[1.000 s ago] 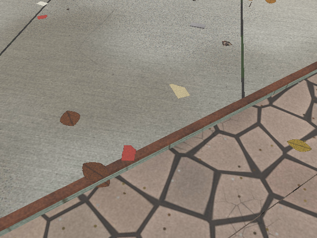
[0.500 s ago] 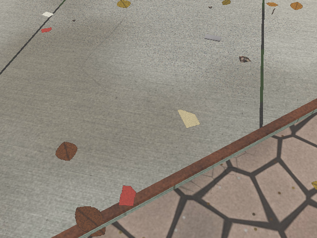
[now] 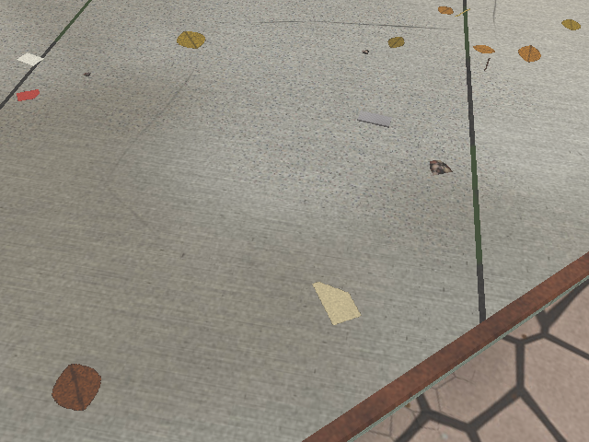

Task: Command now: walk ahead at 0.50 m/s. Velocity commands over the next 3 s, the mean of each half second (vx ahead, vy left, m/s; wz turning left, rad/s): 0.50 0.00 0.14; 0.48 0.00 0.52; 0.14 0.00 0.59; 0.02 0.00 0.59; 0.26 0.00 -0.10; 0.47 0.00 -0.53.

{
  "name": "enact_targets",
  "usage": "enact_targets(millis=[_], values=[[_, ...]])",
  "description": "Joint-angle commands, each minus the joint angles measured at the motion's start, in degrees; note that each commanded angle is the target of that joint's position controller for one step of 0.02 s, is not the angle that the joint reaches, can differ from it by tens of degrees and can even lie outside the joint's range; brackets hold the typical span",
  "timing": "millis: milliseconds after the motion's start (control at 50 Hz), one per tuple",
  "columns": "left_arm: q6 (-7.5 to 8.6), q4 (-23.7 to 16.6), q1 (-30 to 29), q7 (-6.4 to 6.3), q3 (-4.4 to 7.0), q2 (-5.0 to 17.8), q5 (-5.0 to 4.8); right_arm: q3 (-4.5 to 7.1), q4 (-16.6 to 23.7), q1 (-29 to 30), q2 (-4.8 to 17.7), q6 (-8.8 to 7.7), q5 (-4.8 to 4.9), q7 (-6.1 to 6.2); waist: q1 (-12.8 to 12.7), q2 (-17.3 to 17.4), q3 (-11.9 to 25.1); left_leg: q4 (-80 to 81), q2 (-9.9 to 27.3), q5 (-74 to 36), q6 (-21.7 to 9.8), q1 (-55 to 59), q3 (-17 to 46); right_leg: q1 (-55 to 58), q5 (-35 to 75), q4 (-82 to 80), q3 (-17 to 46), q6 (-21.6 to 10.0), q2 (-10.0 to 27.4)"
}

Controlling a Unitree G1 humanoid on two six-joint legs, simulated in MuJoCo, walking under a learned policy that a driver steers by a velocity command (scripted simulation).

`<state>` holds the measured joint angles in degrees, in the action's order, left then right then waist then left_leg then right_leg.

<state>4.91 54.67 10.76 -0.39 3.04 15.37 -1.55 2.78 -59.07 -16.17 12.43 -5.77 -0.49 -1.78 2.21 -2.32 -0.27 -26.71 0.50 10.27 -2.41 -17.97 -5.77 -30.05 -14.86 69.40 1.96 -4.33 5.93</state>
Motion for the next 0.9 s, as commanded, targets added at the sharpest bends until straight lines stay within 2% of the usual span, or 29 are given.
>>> enact_targets(millis=[20, 80, 120, 160, 240, 280, 300, 320, 340, 360, 380, 400, 420, 440, 460, 480, 520, 580, 600, 640, 680, 740, 760, 800, 820, 840, 860, 880, 900], values=[[-0.79, -1.9, 2.1, -0.10, 0.54, 1.5, 0.34, 0.91, 1.7, -0.5, 6.3, -1.00, 0.07, 0.91, -2.7, 7.0, 1.3, 18.5, 12.1, -4.6, -8.8, 7.4, 13.4, -6.4, 3.0, -5.4, 0.3, 1.0, 2.8], [-0.81, -3.9, -4.5, 0.07, 0.35, 1.0, 0.97, 1.39, 1.4, -2.7, 8.2, -0.86, 0.41, 2.19, -1.5, 5.5, -0.2, 20.2, 13.0, -6.6, -9.3, 9.6, 11.4, -9.6, 8.3, -17.0, -0.3, 3.4, 2.9], [-0.72, -4.4, -7.8, 0.34, 0.05, 0.2, 0.61, 1.69, 1.6, -3.4, 9.2, -0.48, 0.66, 2.64, -0.7, 6.6, -0.9, 20.9, 12.6, -6.1, -8.8, 9.9, 9.4, -7.6, 11.9, -24.9, -1.5, 4.2, 1.6], [-0.70, -4.6, -10.4, 0.63, 0.02, 0.7, 0.33, 2.10, 1.5, -4.3, 9.9, -0.16, 1.03, 2.80, 0.1, 7.5, -1.9, 20.9, 12.5, -5.1, -8.4, 10.1, 7.6, -5.1, 13.9, -30.4, -2.8, 4.7, 0.2], [-0.57, -5.4, -13.1, 1.42, 0.21, 2.1, 0.22, 2.81, 0.5, -5.7, 9.8, 0.59, 1.89, 2.82, 0.2, 8.2, -4.1, 18.4, 15.4, -3.0, -7.4, 13.3, 8.0, -3.1, 12.5, -35.9, -2.0, 2.9, 0.0], [-0.13, -4.4, -8.8, 1.68, 0.96, 3.6, 0.41, 3.08, 0.7, -4.3, 9.8, 1.25, 1.98, 2.91, -2.7, 7.8, -3.2, 14.6, 16.2, -4.2, -6.7, 13.3, 9.3, 2.8, 9.6, -37.7, -2.3, 1.6, -1.2], [0.01, -2.7, -3.1, 1.53, 1.99, 5.1, 0.65, 3.07, 1.3, -2.6, 10.0, 1.60, 2.00, 3.01, -6.0, 7.5, -1.1, 8.6, 14.6, -11.1, -5.6, 12.2, 8.4, 9.6, 8.0, -38.9, -3.7, 1.0, -3.0], [0.21, 0.6, 7.0, 1.14, 3.68, 7.7, 0.75, 2.46, 1.8, -2.0, 8.2, 1.90, 1.88, 3.00, -10.2, 5.2, 4.0, -4.1, 10.8, -16.3, -3.8, 8.7, 5.8, 21.7, 7.1, -39.9, -3.9, 0.1, -3.8], [0.19, 2.2, 15.5, 0.45, 5.14, 13.2, 1.45, 1.00, 3.4, -3.5, 4.1, 2.06, 0.48, 2.72, -11.2, -6.9, 11.5, -25.7, 5.6, -0.8, -0.7, -3.2, 1.9, 36.3, 3.9, -42.6, 11.2, -2.3, 8.5], [0.14, 2.7, 17.4, 0.85, 5.19, 16.1, 2.02, -0.33, 3.4, -10.5, -2.1, 0.85, 1.27, 2.58, -7.4, -19.5, 16.1, -43.2, -3.8, 23.2, 1.5, -20.9, 6.0, 48.3, -5.6, -52.9, 36.9, -10.0, 18.2], [0.79, 2.1, 14.7, 1.10, 3.88, 10.8, 1.93, 1.01, 2.7, -7.4, 3.5, -0.11, 3.07, 2.49, -8.2, -11.4, 13.1, -52.8, -1.1, 21.2, 0.9, -27.0, 13.0, 44.2, -13.1, -55.8, 38.5, -9.9, 17.8], [1.27, 1.2, 10.1, 1.22, 2.71, 6.6, 1.54, 1.68, 4.4, -2.5, 6.0, -0.53, 3.78, 2.42, -7.6, -7.5, 7.4, -55.5, 1.9, 16.2, -0.7, -30.6, 12.6, 38.4, -12.5, -54.8, 29.5, -7.5, 16.5], [1.49, 0.4, 5.4, 1.45, 1.68, 3.7, 1.77, 1.91, 5.0, 0.0, 6.2, -0.33, 3.45, 2.86, -5.9, -3.4, 4.7, -54.0, 4.8, 9.8, -1.2, -28.6, 12.0, 31.4, -8.2, -55.7, 21.9, -5.7, 14.3], [1.58, 0.7, 2.9, 1.60, 0.95, 1.3, 2.35, 2.34, 5.0, 0.4, 5.6, 0.26, 2.86, 3.19, -4.3, -3.6, 2.4, -52.2, 6.2, 5.4, -1.4, -26.6, 12.0, 26.2, -4.2, -57.2, 16.0, -4.6, 12.1], [1.47, 1.6, 3.1, 1.62, 0.40, -0.6, 3.13, 2.53, 4.6, -1.3, 4.6, 1.30, 2.84, 2.99, -2.9, -5.5, 2.0, -53.4, 7.2, 3.1, -1.7, -24.2, 11.8, 23.4, -0.8, -57.9, 11.6, -3.6, 10.7], [1.32, 2.5, 4.0, 1.53, 0.23, -1.3, 3.39, 2.51, 4.3, -2.2, 3.5, 2.19, 2.98, 2.73, -2.4, -5.4, 1.5, -55.2, 7.2, 2.1, -2.1, -24.2, 11.5, 22.4, 2.5, -58.2, 8.1, -3.4, 9.8], [1.12, 3.6, 5.7, 1.15, -0.03, -0.9, 3.43, 2.32, 5.1, -1.1, 2.0, 3.55, 3.23, 2.52, -2.0, -3.5, -0.5, -59.0, 7.0, 1.6, -2.3, -28.4, 11.3, 21.0, 8.7, -58.3, 3.2, -3.5, 10.0], [0.50, 4.2, 7.9, 0.01, -0.35, 0.3, 3.74, 1.79, 8.1, 4.2, 1.5, 4.54, 2.29, 2.23, -2.3, -1.2, -2.6, -58.3, 7.1, -1.7, -0.6, -35.7, 11.3, 20.9, 11.7, -58.8, -2.0, -3.5, 9.9], [0.22, 3.8, 8.3, -0.58, -0.19, 1.5, 3.82, 1.29, 9.8, 7.0, 0.9, 4.59, 1.77, 2.11, -2.7, -1.0, -3.1, -55.4, 7.1, -2.0, 0.2, -37.3, 10.7, 20.7, 13.2, -59.7, -3.4, -3.7, 10.1], [0.07, 3.7, 9.9, -1.52, -0.26, 2.3, 4.07, 0.80, 12.1, 11.4, 0.7, 4.33, 1.44, 1.78, -3.6, 0.5, -3.8, -48.7, 6.6, -4.0, 1.1, -38.4, 9.6, 22.4, 17.2, -60.3, -5.7, -3.4, 10.0], [0.06, 3.7, 11.9, -2.17, -0.13, 3.5, 3.73, 0.32, 13.8, 14.6, 0.4, 3.97, 1.45, 1.00, -4.5, 0.9, -4.1, -41.4, 6.1, -6.0, 0.6, -37.5, 6.5, 24.6, 22.7, -60.9, -8.6, -2.5, 10.3], [-0.69, 3.9, 15.4, -2.71, 0.25, 4.7, 2.63, -0.48, 16.9, 20.2, -1.2, 3.52, 1.68, -0.44, -6.0, 0.6, -5.0, -32.5, 5.0, -3.5, -1.0, -36.3, 1.3, 31.0, 31.8, -59.5, -12.1, -1.5, 11.3], [-1.08, 3.6, 15.5, -2.77, 0.33, 5.0, 2.40, -0.59, 17.7, 21.2, -1.5, 3.42, 1.77, -0.94, -5.7, 0.1, -4.9, -29.6, 4.1, -1.6, -1.9, -34.2, -0.7, 32.4, 37.8, -57.9, -13.7, -1.1, 11.2], [-1.72, 2.3, 14.5, -3.00, 0.64, 6.7, 2.00, 0.07, 19.0, 20.2, -0.4, 3.53, 1.69, -1.70, -3.2, -3.4, -2.3, -26.1, -0.1, 2.9, -3.9, -24.3, -5.7, 33.0, 62.1, -51.5, -16.8, -0.9, 11.4], [-1.99, 1.8, 13.6, -3.23, 0.92, 7.9, 1.57, 0.81, 19.2, 17.6, 0.9, 3.79, 1.71, -1.97, -0.7, -6.3, 0.0, -25.4, -2.2, 6.1, -5.1, -19.5, -6.6, 34.3, 74.0, -46.3, -17.3, -1.1, 12.1], [-2.01, 0.9, 11.4, -3.29, 1.33, 9.5, 1.36, 1.85, 18.9, 12.5, 3.4, 4.02, 1.86, -2.14, 2.5, -9.0, 2.9, -22.7, -3.9, 8.5, -6.6, -12.8, -6.3, 34.5, 80.7, -39.3, -17.0, -1.3, 12.7], [-1.82, -0.1, 8.3, -3.04, 1.60, 10.1, 0.69, 3.67, 17.2, 4.0, 7.3, 4.09, 2.12, -1.97, 7.3, -8.8, 7.1, -14.2, -5.8, 3.5, -8.6, -0.2, -4.6, 31.9, 78.2, -28.9, -17.2, -0.6, 11.2], [-0.95, -1.2, 8.2, -2.85, 1.61, 9.6, 0.92, 6.21, 15.4, -4.0, 12.6, 4.44, 2.41, -0.96, 10.8, -4.6, 11.2, -6.1, -2.5, 0.5, -11.1, 18.2, 6.7, 19.1, 55.5, -13.2, -16.2, 2.0, 8.2], [0.89, -4.7, 13.3, -1.15, -1.21, -1.7, 3.25, 6.84, 15.2, -2.6, 18.4, 4.29, 2.22, -0.04, 1.8, 14.2, 15.5, 1.1, 15.2, 6.8, -22.5, 35.2, 43.4, -7.4, -12.1, 10.1, -10.4, 5.4, -5.5]])
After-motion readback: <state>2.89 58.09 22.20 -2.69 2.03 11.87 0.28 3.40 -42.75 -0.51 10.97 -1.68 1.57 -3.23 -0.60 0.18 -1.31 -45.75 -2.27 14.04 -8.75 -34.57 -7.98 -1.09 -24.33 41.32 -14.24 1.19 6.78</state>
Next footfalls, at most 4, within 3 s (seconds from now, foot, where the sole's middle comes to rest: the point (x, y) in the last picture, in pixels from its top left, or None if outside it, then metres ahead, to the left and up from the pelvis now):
0.34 right None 0.34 -0.17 -0.77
0.88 left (246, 387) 0.61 0.09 -0.73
1.34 right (281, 296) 0.85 0.00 -0.73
1.76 left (221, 383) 0.62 0.14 -0.73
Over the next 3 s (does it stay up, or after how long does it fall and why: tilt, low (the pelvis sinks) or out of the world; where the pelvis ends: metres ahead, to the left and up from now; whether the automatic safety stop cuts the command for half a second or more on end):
stays up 0.88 0.31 0.04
